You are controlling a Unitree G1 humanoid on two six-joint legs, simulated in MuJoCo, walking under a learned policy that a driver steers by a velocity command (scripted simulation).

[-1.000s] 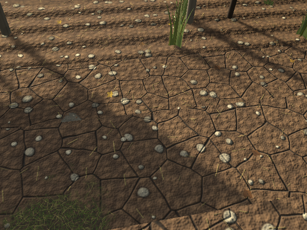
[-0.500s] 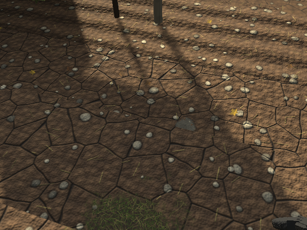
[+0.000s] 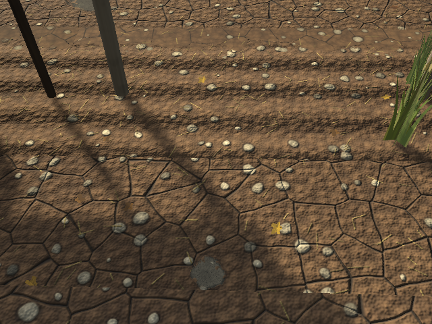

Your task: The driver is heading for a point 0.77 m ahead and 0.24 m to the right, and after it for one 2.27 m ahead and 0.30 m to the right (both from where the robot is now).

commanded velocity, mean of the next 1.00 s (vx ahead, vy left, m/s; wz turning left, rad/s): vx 0.85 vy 0.00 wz -0.65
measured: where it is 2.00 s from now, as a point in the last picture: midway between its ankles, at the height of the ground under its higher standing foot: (294, 217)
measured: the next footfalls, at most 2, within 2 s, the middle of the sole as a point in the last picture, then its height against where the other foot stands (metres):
right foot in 0.10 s outside the picture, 0.16 m lower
left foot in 0.40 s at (185, 304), level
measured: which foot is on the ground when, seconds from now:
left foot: down 0.00-0.08, up 0.10-0.38, down 0.40-0.86, up 0.88-1.00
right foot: up 0.00-0.08, down 0.10-0.40, up 0.42-0.84, down 0.86-1.00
